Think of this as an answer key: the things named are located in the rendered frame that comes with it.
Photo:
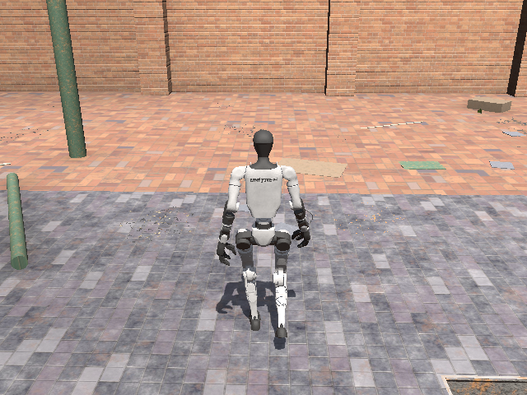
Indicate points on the robot head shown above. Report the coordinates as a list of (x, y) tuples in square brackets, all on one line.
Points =
[(263, 143)]

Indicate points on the right robot hand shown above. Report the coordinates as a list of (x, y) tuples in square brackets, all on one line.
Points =
[(305, 235)]

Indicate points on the right robot forearm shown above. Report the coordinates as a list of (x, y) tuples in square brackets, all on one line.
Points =
[(301, 218)]

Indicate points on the right robot upper arm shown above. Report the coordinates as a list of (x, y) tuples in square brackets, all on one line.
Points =
[(289, 174)]

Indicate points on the left robot forearm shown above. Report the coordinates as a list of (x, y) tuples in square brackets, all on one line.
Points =
[(227, 221)]

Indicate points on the robot torso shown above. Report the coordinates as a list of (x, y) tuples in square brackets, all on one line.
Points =
[(263, 190)]

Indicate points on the left robot hand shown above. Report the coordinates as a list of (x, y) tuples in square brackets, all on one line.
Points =
[(222, 254)]

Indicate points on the left robot upper arm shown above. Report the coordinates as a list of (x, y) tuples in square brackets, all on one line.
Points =
[(237, 174)]

